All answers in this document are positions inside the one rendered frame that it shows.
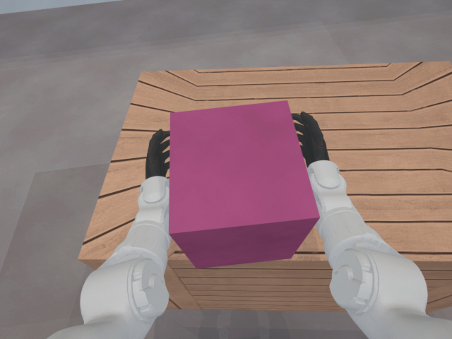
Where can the carton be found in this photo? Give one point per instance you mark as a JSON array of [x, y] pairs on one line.
[[239, 190]]

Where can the right robot hand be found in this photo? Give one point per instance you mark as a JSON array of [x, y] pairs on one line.
[[313, 145]]

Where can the left robot upper arm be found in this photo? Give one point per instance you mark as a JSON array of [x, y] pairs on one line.
[[120, 301]]

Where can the pedestal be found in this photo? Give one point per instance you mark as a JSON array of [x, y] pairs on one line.
[[388, 128]]

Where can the right robot forearm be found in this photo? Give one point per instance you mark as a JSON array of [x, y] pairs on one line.
[[340, 225]]

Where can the right robot upper arm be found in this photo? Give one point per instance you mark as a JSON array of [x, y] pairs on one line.
[[385, 295]]

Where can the left robot hand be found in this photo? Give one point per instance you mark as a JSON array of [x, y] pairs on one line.
[[155, 162]]

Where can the left robot forearm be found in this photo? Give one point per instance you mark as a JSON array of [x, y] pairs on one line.
[[149, 234]]

